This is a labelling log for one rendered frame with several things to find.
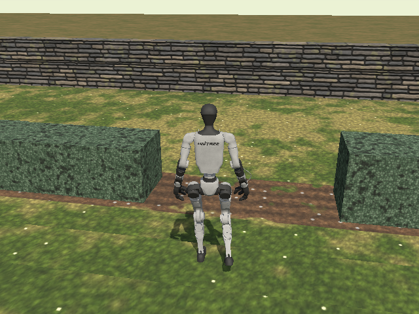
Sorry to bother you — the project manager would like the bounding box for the left robot forearm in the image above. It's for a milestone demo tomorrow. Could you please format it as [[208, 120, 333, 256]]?
[[174, 159, 186, 187]]

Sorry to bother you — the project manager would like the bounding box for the humanoid robot head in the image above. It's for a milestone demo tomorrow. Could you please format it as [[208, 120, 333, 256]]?
[[198, 103, 220, 135]]

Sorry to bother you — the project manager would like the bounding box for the robot right hand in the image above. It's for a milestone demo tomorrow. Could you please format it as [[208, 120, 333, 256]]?
[[234, 186, 249, 201]]

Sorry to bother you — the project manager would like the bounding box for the robot left foot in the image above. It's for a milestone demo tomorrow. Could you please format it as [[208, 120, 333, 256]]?
[[197, 246, 206, 262]]

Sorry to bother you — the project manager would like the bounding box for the robot left hand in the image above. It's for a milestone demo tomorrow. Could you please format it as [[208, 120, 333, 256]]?
[[173, 185, 187, 201]]

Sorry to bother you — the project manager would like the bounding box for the left robot upper arm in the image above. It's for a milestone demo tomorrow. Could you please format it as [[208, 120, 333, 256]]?
[[179, 132, 196, 169]]

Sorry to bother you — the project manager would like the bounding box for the right robot forearm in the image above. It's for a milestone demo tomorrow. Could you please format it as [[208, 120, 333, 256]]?
[[234, 159, 248, 188]]

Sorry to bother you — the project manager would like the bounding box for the right robot upper arm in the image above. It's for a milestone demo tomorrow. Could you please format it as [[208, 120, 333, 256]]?
[[223, 132, 240, 169]]

